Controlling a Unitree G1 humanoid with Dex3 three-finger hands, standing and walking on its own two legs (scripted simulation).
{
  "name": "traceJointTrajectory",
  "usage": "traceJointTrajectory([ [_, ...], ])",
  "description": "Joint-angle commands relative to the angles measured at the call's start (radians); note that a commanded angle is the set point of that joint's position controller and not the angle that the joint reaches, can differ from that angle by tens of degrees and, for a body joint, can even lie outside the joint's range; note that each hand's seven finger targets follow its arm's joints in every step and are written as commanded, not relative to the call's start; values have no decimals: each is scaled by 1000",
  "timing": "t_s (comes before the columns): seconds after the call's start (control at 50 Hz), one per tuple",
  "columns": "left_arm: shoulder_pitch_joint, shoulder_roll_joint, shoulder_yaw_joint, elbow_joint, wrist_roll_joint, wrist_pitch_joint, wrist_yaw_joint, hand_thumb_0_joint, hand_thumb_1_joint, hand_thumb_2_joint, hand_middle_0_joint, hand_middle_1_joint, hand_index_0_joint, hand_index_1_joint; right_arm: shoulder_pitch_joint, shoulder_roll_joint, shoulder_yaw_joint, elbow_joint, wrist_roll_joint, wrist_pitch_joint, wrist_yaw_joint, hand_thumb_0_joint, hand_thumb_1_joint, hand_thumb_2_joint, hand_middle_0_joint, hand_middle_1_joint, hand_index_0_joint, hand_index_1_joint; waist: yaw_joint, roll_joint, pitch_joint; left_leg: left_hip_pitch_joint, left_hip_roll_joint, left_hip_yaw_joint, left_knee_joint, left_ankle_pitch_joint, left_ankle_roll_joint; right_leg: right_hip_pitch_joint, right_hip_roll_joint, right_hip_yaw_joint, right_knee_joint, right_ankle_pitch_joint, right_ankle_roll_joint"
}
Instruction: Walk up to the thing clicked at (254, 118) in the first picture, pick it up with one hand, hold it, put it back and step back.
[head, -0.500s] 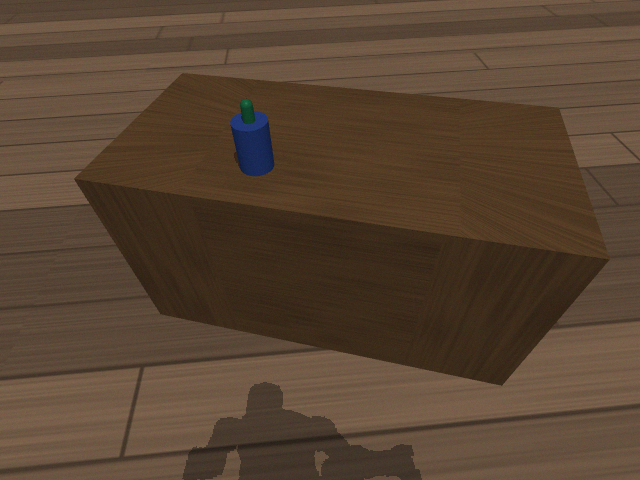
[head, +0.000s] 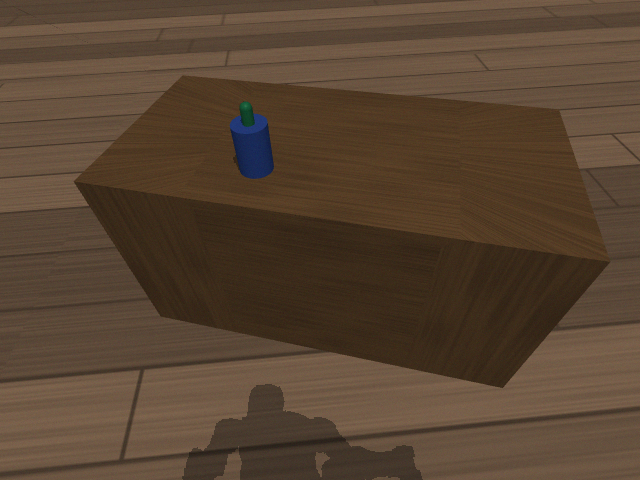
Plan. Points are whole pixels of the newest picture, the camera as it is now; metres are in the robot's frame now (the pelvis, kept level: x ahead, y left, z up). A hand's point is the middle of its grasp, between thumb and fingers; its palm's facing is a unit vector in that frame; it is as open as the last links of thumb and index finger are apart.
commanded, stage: stand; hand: left
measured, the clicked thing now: (251, 137) +0.85 +0.20 -0.04
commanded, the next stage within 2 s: walk up in 0.62 s
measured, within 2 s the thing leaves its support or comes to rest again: neither
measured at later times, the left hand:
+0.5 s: hand out of the picture +0.08 +0.25 -0.16, palm faces -0.03 -0.94 -0.33, open 7.3 cm
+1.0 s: hand out of the picture +0.14 +0.29 -0.16, palm faces -0.15 -0.91 -0.38, open 7.3 cm
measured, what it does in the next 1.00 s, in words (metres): lifts its right foot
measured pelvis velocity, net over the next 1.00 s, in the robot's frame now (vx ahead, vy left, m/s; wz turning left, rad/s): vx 0.08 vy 0.02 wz -0.08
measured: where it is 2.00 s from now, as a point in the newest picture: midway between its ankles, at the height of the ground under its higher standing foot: (314, 466)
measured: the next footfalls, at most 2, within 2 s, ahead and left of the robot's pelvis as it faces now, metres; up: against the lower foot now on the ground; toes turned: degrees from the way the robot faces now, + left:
right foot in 1.14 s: +0.29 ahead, -0.12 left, +0.00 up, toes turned -8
left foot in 1.58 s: +0.37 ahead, +0.18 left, +0.00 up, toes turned -12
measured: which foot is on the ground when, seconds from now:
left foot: down 0.00-1.00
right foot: down 0.00-0.88, up 0.90-1.00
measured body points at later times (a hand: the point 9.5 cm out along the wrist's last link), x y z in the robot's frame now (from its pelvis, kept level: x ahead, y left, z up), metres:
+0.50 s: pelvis +0.00 +0.00 +0.00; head +0.01 +0.00 +0.45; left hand +0.08 +0.30 -0.13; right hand +0.08 -0.30 -0.13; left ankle +0.00 +0.12 -0.75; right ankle +0.00 -0.12 -0.75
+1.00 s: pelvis +0.08 +0.02 -0.01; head +0.10 +0.02 +0.44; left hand +0.15 +0.33 -0.14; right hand +0.08 -0.31 -0.13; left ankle +0.00 +0.12 -0.75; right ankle +0.06 -0.10 -0.71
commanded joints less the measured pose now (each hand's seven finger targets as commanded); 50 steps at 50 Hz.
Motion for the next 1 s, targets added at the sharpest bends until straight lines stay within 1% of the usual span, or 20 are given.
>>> traceJointTrajectory([
  [0.0,-32,205,42,-63,-1,-17,15,0,900,900,-200,-300,-200,-300,-42,-212,-43,-60,-1,-26,-11,0,-900,-900,200,300,200,300,4,9,-69,3,117,-94,-53,103,32,1,-121,98,-57,105,-28],
  [0.58,-25,215,48,-61,0,-17,15,0,900,900,-200,-300,-200,-300,-31,-216,-42,-60,0,-27,-11,0,-900,-900,200,300,200,300,4,11,-71,16,118,-96,-60,122,30,8,-124,97,-59,120,-30],
  [0.6,70,292,95,-108,9,-27,-1,0,900,900,-200,-300,-200,-300,5,-300,-99,-127,-27,-33,10,0,-900,-900,200,300,200,300,-3,33,-136,75,67,-52,49,-331,79,-28,-77,133,-8,-280,-67],
  [0.62,85,299,104,-103,18,-30,-6,0,900,900,-200,-300,-200,-300,18,-294,-107,-124,-36,-31,18,0,-900,-900,200,300,200,300,-3,32,-66,-3,79,-85,61,-486,95,-114,-100,179,0,-443,-88],
  [0.64,79,298,110,-109,22,-30,-10,0,900,900,-200,-300,-200,-300,16,-290,-109,-133,-37,-28,24,0,-900,-900,200,300,200,300,-6,25,6,-53,75,-104,61,-553,98,-189,-103,206,-10,-521,-95],
  [0.66,65,290,114,-124,24,-34,-14,0,900,900,-200,-300,-200,-300,17,-271,-106,-145,-35,-25,30,0,-900,-900,200,300,200,300,-7,0,40,-113,79,-114,73,-550,101,-197,-112,235,-18,-543,-102],
  [0.7,87,276,117,-146,26,-45,-13,0,900,900,-200,-300,-200,-300,-3,-251,-110,-172,-39,-33,37,0,-900,-900,200,300,200,300,-1,-39,76,-168,74,-111,116,-404,99,-179,-145,298,-25,-458,-130],
  [0.74,112,291,120,-159,19,-55,-11,0,900,900,-200,-300,-200,-300,12,-223,-111,-198,-36,-49,35,0,-900,-900,200,300,200,300,-9,-108,29,-174,45,-62,171,-218,84,-78,-185,349,0,-179,-153],
  [0.76,128,301,123,-165,15,-56,-10,0,900,900,-200,-300,-200,-300,5,-220,-113,-212,-35,-53,34,0,-900,-900,200,300,200,300,-7,-125,13,-186,34,-35,173,-186,72,-35,-205,363,12,-93,-165],
  [0.78,130,303,125,-178,12,-56,-10,0,900,900,-200,-300,-200,-300,13,-218,-114,-220,-35,-54,36,0,-900,-900,200,300,200,300,-10,-124,-9,-196,25,-27,162,-200,64,-5,-210,364,19,-79,-171],
  [0.8,124,313,126,-196,14,-51,-12,0,900,900,-200,-300,-200,-300,47,-219,-118,-223,-38,-54,36,0,-900,-900,200,300,200,300,-27,-127,-9,-147,15,-25,123,-257,66,-64,-216,363,50,-137,-176],
  [0.82,97,291,118,-223,14,-45,-13,0,900,900,-200,-300,-200,-300,105,-241,-129,-216,-45,-60,32,0,-900,-900,200,300,200,300,-60,-84,-8,-30,47,-93,64,-325,82,-187,-175,312,155,-144,-148],
  [0.84,35,230,99,-259,6,-43,-15,0,900,900,-200,-300,-200,-300,169,-297,-146,-203,-51,-68,29,0,-900,-900,200,300,200,300,-99,72,7,164,159,-292,-58,-384,131,-435,-30,155,357,-171,-80],
  [0.86,-1,192,93,-265,5,-44,-9,0,900,900,-200,-300,-200,-300,208,-360,-168,-190,-45,-71,27,0,-900,-900,200,300,200,300,-133,212,69,309,339,-485,-151,-287,205,-686,93,0,551,-382,-39],
  [0.88,-1,242,100,-272,19,-51,4,0,900,900,-200,-300,-200,-300,237,-360,-171,-194,-27,-69,27,0,-900,-900,200,300,200,300,-132,113,87,321,409,-486,-96,17,253,-700,21,51,616,-394,-29],
  [0.9,18,235,89,-281,11,-58,9,0,900,900,-200,-300,-200,-300,245,-350,-168,-202,-28,-66,25,0,-900,-900,200,300,200,300,-113,109,65,340,411,-436,-43,311,262,-670,1,51,600,-388,-33],
  [0.92,24,239,90,-278,7,-61,9,0,900,900,-200,-300,-200,-300,243,-300,-155,-210,-33,-62,22,0,-900,-900,200,300,200,300,-96,67,60,338,349,-325,5,533,239,-628,-9,60,599,-361,-40],
  [0.94,37,230,91,-279,-1,-62,3,0,900,900,-200,-300,-200,-300,235,-281,-145,-221,-35,-61,18,0,-900,-900,200,300,200,300,-88,96,52,332,297,-245,28,590,208,-600,-21,63,571,-342,-42],
  [0.96,55,226,90,-282,-5,-58,-5,0,900,900,-200,-300,-200,-300,212,-269,-142,-234,-32,-59,12,0,-900,-900,200,300,200,300,-80,126,40,350,245,-172,35,546,184,-595,-22,38,531,-292,-43],
  [0.98,51,216,89,-288,-8,-55,-13,0,900,900,-200,-300,-200,-300,202,-270,-141,-245,-29,-55,10,0,-900,-900,200,300,200,300,-81,147,46,313,219,-141,31,513,178,-565,-19,12,489,-242,-43],
])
